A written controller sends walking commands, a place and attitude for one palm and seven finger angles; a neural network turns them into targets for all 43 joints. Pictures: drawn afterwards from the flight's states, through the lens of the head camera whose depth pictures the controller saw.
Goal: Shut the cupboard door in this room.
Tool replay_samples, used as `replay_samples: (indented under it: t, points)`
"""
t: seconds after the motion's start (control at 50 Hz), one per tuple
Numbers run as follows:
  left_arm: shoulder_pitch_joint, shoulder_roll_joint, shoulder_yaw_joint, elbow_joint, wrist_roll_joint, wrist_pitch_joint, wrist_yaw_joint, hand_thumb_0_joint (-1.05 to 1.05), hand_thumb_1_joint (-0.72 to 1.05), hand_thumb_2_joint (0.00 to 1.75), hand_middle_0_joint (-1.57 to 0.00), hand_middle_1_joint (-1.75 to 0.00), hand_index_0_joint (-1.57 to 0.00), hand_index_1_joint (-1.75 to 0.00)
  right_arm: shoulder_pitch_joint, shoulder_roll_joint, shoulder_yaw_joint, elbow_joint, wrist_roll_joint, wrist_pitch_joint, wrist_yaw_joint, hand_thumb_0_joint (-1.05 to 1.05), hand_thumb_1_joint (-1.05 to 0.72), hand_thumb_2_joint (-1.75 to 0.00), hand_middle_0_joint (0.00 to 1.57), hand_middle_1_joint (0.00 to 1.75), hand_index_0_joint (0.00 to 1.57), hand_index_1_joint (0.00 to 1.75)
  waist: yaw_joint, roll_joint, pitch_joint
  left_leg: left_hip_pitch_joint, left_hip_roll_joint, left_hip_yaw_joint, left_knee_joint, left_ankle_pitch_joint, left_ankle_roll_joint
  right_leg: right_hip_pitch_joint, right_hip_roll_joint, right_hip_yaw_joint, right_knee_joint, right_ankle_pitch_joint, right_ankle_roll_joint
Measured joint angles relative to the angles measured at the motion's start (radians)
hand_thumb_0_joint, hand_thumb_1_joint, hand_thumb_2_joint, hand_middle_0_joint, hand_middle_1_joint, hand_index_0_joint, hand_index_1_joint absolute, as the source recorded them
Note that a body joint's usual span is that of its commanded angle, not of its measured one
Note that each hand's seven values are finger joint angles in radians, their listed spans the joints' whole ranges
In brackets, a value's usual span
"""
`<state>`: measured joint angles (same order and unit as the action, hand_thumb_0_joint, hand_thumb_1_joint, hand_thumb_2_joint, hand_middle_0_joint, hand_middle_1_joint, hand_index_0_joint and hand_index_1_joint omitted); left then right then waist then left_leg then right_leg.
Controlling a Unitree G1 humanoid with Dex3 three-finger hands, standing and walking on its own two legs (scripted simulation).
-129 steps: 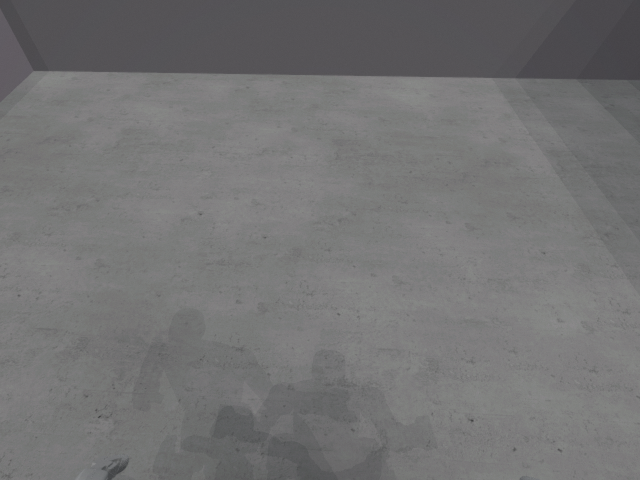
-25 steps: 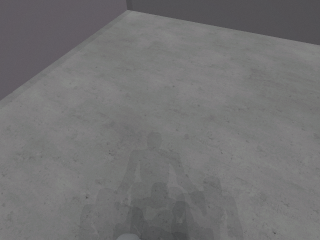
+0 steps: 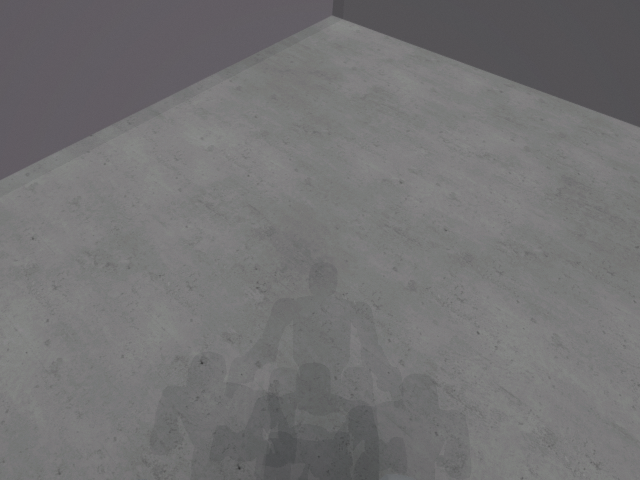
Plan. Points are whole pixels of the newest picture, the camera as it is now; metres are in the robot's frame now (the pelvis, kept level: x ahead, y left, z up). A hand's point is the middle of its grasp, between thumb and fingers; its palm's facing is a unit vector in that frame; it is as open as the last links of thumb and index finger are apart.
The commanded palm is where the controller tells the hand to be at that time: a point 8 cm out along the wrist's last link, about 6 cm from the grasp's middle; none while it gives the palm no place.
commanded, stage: turn or walk to find it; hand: left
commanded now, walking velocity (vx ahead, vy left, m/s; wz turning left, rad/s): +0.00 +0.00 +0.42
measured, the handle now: out of the picture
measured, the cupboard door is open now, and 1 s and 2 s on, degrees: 89 89 89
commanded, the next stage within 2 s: none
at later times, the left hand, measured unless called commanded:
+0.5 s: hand out of the picture +0.00 +0.15 -0.16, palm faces +0.25 -0.93 -0.25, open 7.4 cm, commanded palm none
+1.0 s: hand out of the picture -0.11 +0.22 -0.17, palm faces +0.45 -0.86 -0.23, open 7.4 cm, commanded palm none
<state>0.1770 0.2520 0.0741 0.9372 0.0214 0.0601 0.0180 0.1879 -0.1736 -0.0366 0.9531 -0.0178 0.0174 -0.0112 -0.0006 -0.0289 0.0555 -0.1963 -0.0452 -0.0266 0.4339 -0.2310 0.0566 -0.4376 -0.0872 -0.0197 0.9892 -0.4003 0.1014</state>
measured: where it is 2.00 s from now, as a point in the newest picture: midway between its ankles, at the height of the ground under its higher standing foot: outside the picture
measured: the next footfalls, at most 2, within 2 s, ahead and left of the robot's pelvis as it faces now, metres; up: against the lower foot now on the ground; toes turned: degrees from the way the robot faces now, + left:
right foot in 0.18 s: +0.04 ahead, -0.14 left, +0.00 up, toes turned +2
left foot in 0.68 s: -0.06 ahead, +0.09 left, +0.00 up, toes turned +23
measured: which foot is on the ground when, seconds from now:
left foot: down 0.00-0.18, up 0.20-0.66, down 0.68-1.00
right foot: up 0.00-0.16, down 0.18-0.68, up 0.70-1.00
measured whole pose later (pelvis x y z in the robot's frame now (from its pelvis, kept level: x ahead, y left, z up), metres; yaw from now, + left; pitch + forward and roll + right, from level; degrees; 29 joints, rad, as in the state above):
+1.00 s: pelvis -0.07 +0.01 +0.00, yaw +24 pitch +0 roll -1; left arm 0.21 0.26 0.08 0.97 0.02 0.06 0.02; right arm 0.19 -0.17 -0.03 0.96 -0.01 0.01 -0.01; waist 0.01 -0.04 0.05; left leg -0.20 -0.05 0.00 0.41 -0.20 0.07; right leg -0.45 -0.09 -0.02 1.05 -0.36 0.10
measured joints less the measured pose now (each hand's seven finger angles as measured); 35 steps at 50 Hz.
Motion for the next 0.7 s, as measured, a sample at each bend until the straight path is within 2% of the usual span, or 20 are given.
replay_samples:
  t: [0.12,0.18,0.2,0.22,0.24,0.28,0.32,0.38,0.46,0.56,0.62,0.66,0.68,0.7]
  points:
    - [-0.05,-0.027,-0.011,-0.035,-0.007,-0.008,0.002,0.01,0.91,0.89,-0.2,-0.29,-0.19,-0.3,0.054,-0.021,-0.016,0.015,-0.008,0.016,0.002,0.0,-0.91,-0.89,0.21,0.3,0.21,0.3,-0.037,0.034,0.004,-0.038,-0.015,-0.046,0.031,0.005,-0.021,0.085,0.043,-0.004,-0.226,-0.018,-0.018]
    - [-0.052,-0.041,-0.021,-0.053,-0.01,-0.027,0.002,0.01,0.91,0.89,-0.2,-0.29,-0.2,-0.3,0.079,-0.036,-0.026,0.022,-0.004,0.022,0.004,0.0,-0.91,-0.89,0.2,0.3,0.21,0.3,-0.042,0.047,-0.002,-0.078,-0.028,-0.063,0.085,-0.012,-0.042,0.172,0.059,-0.017,-0.428,0.103,-0.04]
    - [-0.053,-0.052,-0.024,-0.052,-0.005,-0.037,0.005,0.01,0.91,0.89,-0.2,-0.29,-0.2,-0.3,0.082,-0.045,-0.03,0.027,0.001,0.025,0.005,0.0,-0.91,-0.89,0.2,0.3,0.21,0.3,-0.043,0.066,0.003,-0.097,-0.021,-0.07,0.131,-0.037,-0.049,0.18,0.069,-0.03,-0.443,0.123,-0.078]
    - [-0.051,-0.059,-0.031,-0.053,-0.002,-0.042,0.005,0.01,0.91,0.89,-0.2,-0.29,-0.2,-0.3,0.085,-0.051,-0.036,0.031,0.001,0.03,0.004,0.0,-0.91,-0.89,0.2,0.3,0.21,0.3,-0.046,0.076,0.005,-0.126,-0.02,-0.068,0.21,-0.115,-0.058,0.18,0.07,-0.043,-0.435,0.12,-0.106]
    - [-0.045,-0.066,-0.036,-0.055,-0.001,-0.043,0.005,0.01,0.91,0.89,-0.2,-0.29,-0.2,-0.3,0.09,-0.055,-0.041,0.033,0.0,0.037,0.004,0.0,-0.91,-0.89,0.2,0.29,0.21,0.3,-0.049,0.079,0.004,-0.161,-0.024,-0.061,0.31,-0.178,-0.065,0.184,0.063,-0.056,-0.431,0.113,-0.125]
    - [-0.028,-0.078,-0.041,-0.055,-0.001,-0.042,0.007,0.01,0.91,0.89,-0.2,-0.29,-0.2,-0.3,0.096,-0.063,-0.049,0.042,-0.003,0.051,0.009,0.0,-0.91,-0.89,0.2,0.29,0.2,0.3,-0.047,0.078,-0.001,-0.223,-0.018,-0.039,0.506,-0.207,-0.078,0.203,0.048,-0.078,-0.449,0.111,-0.139]
    - [-0.011,-0.086,-0.043,-0.049,-0.002,-0.04,0.007,0.01,0.91,0.89,-0.2,-0.29,-0.2,-0.3,0.098,-0.07,-0.053,0.049,-0.006,0.058,0.016,0.0,-0.91,-0.9,0.2,0.29,0.2,0.3,-0.044,0.079,-0.005,-0.262,0.006,-0.023,0.644,-0.168,-0.091,0.223,0.04,-0.096,-0.476,0.123,-0.14]
    - [0.011,-0.093,-0.045,-0.036,-0.001,-0.04,0.008,0.01,0.91,0.89,-0.21,-0.3,-0.2,-0.3,0.099,-0.076,-0.057,0.055,-0.007,0.061,0.022,0.0,-0.91,-0.9,0.2,0.29,0.2,0.3,-0.043,0.077,-0.008,-0.284,0.046,-0.016,0.727,-0.112,-0.11,0.24,0.032,-0.128,-0.502,0.137,-0.14]
    - [0.039,-0.096,-0.043,-0.02,0.002,-0.043,0.008,0.01,0.91,0.89,-0.21,-0.3,-0.2,-0.3,0.088,-0.074,-0.054,0.063,-0.007,0.068,0.024,0.0,-0.91,-0.9,0.2,0.29,0.2,0.3,-0.03,0.065,-0.004,-0.262,0.082,-0.009,0.694,-0.113,-0.128,0.243,0.017,-0.167,-0.509,0.141,-0.139]
    - [0.072,-0.081,-0.036,0.002,0.011,-0.044,0.007,0.01,0.91,0.89,-0.21,-0.3,-0.2,-0.3,0.043,-0.064,-0.043,0.062,-0.001,0.067,0.022,0.0,-0.91,-0.9,0.2,0.29,0.2,0.3,0.002,0.035,0.013,-0.186,0.095,0.032,0.504,-0.192,-0.128,0.224,-0.01,-0.203,-0.489,0.139,-0.127]
    - [0.088,-0.06,-0.026,0.019,0.015,-0.039,0.006,0.01,0.91,0.89,-0.21,-0.3,-0.2,-0.3,0.007,-0.054,-0.034,0.047,0.005,0.055,0.02,0.0,-0.91,-0.9,0.2,0.29,0.2,0.3,0.021,0.013,0.022,-0.128,0.088,0.066,0.356,-0.21,-0.117,0.201,-0.032,-0.222,-0.453,0.129,-0.11]
    - [0.1,-0.042,-0.019,0.031,0.012,-0.033,0.005,0.01,0.91,0.89,-0.21,-0.3,-0.2,-0.3,-0.012,-0.049,-0.028,0.031,0.008,0.04,0.019,0.0,-0.91,-0.9,0.2,0.29,0.2,0.3,0.025,0.001,0.022,-0.074,0.08,0.088,0.22,-0.142,-0.107,0.181,-0.048,-0.238,-0.411,0.113,-0.093]
    - [0.107,-0.031,-0.014,0.036,0.008,-0.028,0.005,0.01,0.91,0.89,-0.21,-0.3,-0.2,-0.3,-0.019,-0.047,-0.026,0.023,0.008,0.03,0.02,0.0,-0.91,-0.9,0.2,0.29,0.2,0.3,0.026,-0.007,0.019,-0.052,0.074,0.093,0.158,-0.09,-0.091,0.163,-0.06,-0.242,-0.375,0.097,-0.082]
    - [0.108,-0.017,-0.008,0.043,0.004,-0.018,0.005,0.01,0.91,0.89,-0.21,-0.3,-0.2,-0.3,-0.031,-0.036,-0.024,0.019,0.005,0.021,0.019,0.0,-0.91,-0.9,0.2,0.29,0.2,0.3,0.031,-0.028,0.022,-0.057,0.058,0.099,0.164,-0.084,-0.065,0.137,-0.071,-0.218,-0.316,0.035,-0.067]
